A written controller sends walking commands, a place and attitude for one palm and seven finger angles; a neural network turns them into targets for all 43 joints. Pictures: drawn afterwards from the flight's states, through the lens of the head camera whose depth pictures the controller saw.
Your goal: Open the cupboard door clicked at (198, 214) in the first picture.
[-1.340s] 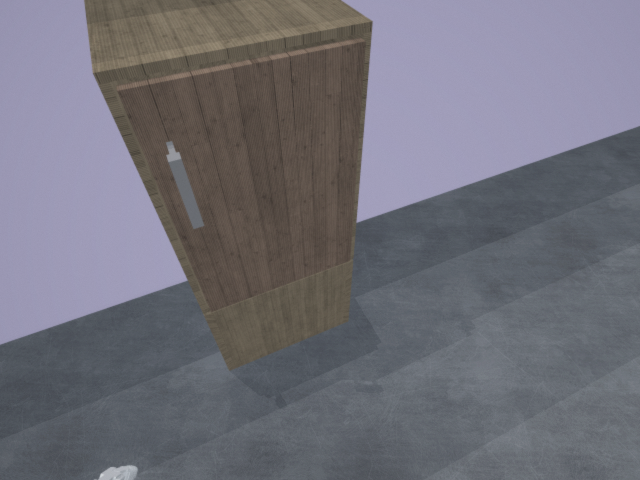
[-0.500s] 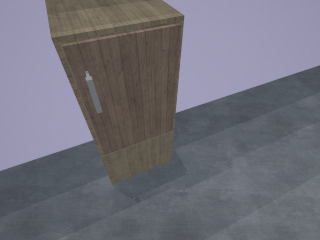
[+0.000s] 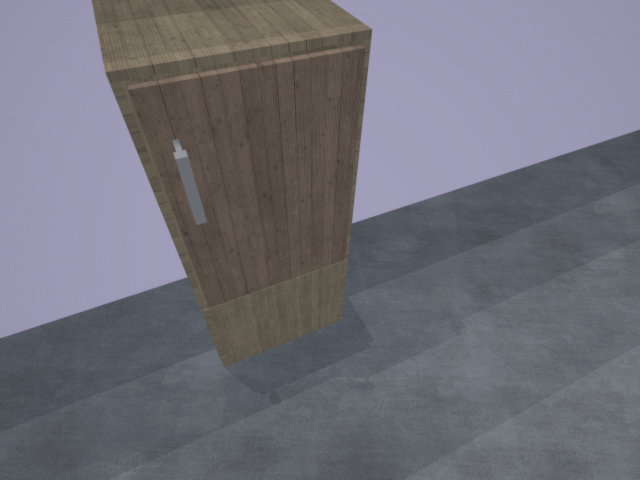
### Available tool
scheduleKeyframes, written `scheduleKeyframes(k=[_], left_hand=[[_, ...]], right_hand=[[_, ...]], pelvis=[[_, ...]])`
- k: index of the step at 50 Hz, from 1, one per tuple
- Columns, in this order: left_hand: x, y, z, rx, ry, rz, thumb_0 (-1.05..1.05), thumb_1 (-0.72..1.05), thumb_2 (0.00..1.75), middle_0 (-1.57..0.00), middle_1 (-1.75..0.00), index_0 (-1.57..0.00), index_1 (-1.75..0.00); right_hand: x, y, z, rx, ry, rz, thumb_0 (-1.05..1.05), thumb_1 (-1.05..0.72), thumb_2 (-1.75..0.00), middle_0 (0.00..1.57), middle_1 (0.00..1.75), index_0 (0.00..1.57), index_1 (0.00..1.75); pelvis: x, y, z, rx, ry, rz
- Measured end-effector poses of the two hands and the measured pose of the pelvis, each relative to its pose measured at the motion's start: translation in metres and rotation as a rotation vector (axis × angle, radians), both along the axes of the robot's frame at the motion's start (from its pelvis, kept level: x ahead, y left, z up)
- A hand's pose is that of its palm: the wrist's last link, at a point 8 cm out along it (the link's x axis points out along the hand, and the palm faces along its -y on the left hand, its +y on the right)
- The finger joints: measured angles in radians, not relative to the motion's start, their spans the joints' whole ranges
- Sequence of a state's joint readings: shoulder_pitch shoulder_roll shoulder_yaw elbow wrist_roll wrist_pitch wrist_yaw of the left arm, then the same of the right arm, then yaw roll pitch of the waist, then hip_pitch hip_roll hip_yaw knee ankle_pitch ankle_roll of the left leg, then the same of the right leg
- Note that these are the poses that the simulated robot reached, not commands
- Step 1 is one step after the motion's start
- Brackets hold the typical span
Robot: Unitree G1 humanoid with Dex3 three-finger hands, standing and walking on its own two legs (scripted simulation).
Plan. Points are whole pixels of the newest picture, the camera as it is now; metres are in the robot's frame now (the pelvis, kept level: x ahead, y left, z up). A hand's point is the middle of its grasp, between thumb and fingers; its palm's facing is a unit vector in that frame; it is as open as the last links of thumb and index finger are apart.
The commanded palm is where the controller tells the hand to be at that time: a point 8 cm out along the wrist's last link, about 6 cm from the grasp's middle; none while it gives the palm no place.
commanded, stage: look at it before walking up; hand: left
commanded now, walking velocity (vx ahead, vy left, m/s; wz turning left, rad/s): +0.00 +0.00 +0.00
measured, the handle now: (189, 183) +0.57 +0.27 +0.03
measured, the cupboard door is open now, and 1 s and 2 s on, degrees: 0 0 0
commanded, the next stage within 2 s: turn to face it in 0.20 s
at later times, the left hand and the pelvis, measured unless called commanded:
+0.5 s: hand out of the picture +0.07 +0.24 -0.16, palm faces +0.04 -0.95 -0.32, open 7.4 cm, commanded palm none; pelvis +0.00 +0.00 -0.01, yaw +3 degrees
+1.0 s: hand out of the picture -0.03 +0.27 -0.18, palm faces +0.30 -0.93 -0.24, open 7.4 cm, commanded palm none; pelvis -0.03 +0.05 +0.00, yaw +17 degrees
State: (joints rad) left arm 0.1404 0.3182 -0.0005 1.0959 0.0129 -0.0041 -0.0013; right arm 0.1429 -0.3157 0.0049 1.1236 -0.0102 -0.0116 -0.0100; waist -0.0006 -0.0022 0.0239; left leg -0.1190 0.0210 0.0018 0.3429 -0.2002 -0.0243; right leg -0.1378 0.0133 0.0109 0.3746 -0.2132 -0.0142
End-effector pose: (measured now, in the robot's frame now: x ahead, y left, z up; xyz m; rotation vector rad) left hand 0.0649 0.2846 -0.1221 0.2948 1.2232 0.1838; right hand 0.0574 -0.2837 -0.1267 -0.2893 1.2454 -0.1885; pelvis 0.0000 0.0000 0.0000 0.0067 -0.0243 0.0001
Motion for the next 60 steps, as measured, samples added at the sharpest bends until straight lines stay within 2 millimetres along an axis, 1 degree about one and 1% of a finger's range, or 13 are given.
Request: scheduleKeyframes(k=[19,23,27,31,34,37,38,40,45,49,52,56,60], left_hand=[[0.008,0.005,0.003,0.01,-0.015,0.01,0.0,0.9,0.9,-0.21,-0.3,-0.2,-0.3],[0.005,0.001,-0.001,0.008,-0.025,0.039,0.0,0.9,0.9,-0.21,-0.3,-0.2,-0.3],[-0.008,-0.006,-0.009,-0.017,-0.029,0.076,0.0,0.9,0.9,-0.21,-0.3,-0.2,-0.3],[-0.032,-0.005,-0.021,-0.047,-0.032,0.134,0.0,0.9,0.9,-0.21,-0.3,-0.2,-0.3],[-0.053,0.002,-0.033,-0.073,-0.014,0.181,0.0,0.9,0.9,-0.21,-0.3,-0.2,-0.3],[-0.073,0.015,-0.05,-0.095,0.006,0.234,0.0,0.9,0.9,-0.21,-0.3,-0.2,-0.3],[-0.08,0.018,-0.052,-0.098,0.019,0.25,0.0,0.9,0.9,-0.21,-0.3,-0.2,-0.3],[-0.09,0.022,-0.05,-0.101,0.043,0.273,0.0,0.9,0.9,-0.21,-0.3,-0.2,-0.3],[-0.108,0.029,-0.035,-0.105,0.059,0.314,0.01,0.9,0.9,-0.2,-0.3,-0.2,-0.3],[-0.117,0.03,-0.027,-0.098,0.059,0.344,0.0,0.9,0.9,-0.2,-0.3,-0.2,-0.3],[-0.119,0.026,-0.024,-0.092,0.052,0.362,0.0,0.9,0.9,-0.2,-0.3,-0.2,-0.3],[-0.116,0.015,-0.02,-0.083,0.026,0.379,0.0,0.9,0.9,-0.2,-0.3,-0.2,-0.3],[-0.111,-0.003,-0.014,-0.067,-0.014,0.395,0.0,0.9,0.9,-0.2,-0.3,-0.2,-0.3]], right_hand=[[0.02,0.0,0.003,-0.005,-0.033,0.017,0.01,-0.9,-0.9,0.2,0.3,0.21,0.3],[0.021,0.007,-0.002,0.006,-0.018,0.028,0.01,-0.9,-0.9,0.2,0.3,0.21,0.3],[0.017,0.02,-0.012,0.033,0.013,0.05,0.01,-0.9,-0.9,0.2,0.3,0.2,0.3],[0.015,0.039,-0.016,0.04,0.049,0.081,0.01,-0.91,-0.9,0.2,0.3,0.2,0.3],[0.016,0.057,-0.016,0.043,0.051,0.105,0.01,-0.91,-0.9,0.2,0.3,0.2,0.3],[0.015,0.074,-0.021,0.033,0.035,0.143,0.01,-0.9,-0.9,0.2,0.3,0.21,0.3],[0.014,0.08,-0.022,0.033,0.037,0.152,0.01,-0.9,-0.9,0.2,0.3,0.21,0.3],[0.009,0.089,-0.018,0.036,0.047,0.163,0.01,-0.9,-0.9,0.2,0.3,0.21,0.3],[0.003,0.106,-0.008,0.044,0.069,0.186,0.01,-0.9,-0.9,0.2,0.3,0.21,0.3],[0.007,0.113,-0.005,0.055,0.062,0.201,0.01,-0.9,-0.9,0.2,0.3,0.21,0.3],[0.012,0.112,-0.005,0.063,0.052,0.211,0.01,-0.9,-0.9,0.2,0.3,0.21,0.3],[0.02,0.105,-0.01,0.076,0.043,0.227,0.01,-0.9,-0.9,0.2,0.3,0.21,0.3],[0.029,0.092,-0.019,0.097,0.04,0.249,0.01,-0.9,-0.9,0.2,0.3,0.21,0.3]], pelvis=[[0.006,0.001,0.0,0.0,0.0,0.011],[0.003,0.001,-0.003,0.002,0.004,0.034],[-0.002,0.004,-0.008,-0.006,0.005,0.072],[-0.009,0.013,-0.013,-0.014,-0.01,0.134],[-0.013,0.023,-0.017,-0.014,-0.016,0.18],[-0.017,0.037,-0.029,-0.012,-0.008,0.221],[-0.02,0.04,-0.029,-0.007,-0.006,0.224],[-0.023,0.045,-0.025,-0.007,0.0,0.226],[-0.027,0.052,-0.011,-0.025,0.025,0.26],[-0.028,0.053,-0.005,-0.032,0.033,0.285],[-0.028,0.049,-0.004,-0.029,0.033,0.305],[-0.027,0.04,-0.004,-0.021,0.031,0.331],[-0.026,0.025,-0.007,-0.006,0.029,0.356]])
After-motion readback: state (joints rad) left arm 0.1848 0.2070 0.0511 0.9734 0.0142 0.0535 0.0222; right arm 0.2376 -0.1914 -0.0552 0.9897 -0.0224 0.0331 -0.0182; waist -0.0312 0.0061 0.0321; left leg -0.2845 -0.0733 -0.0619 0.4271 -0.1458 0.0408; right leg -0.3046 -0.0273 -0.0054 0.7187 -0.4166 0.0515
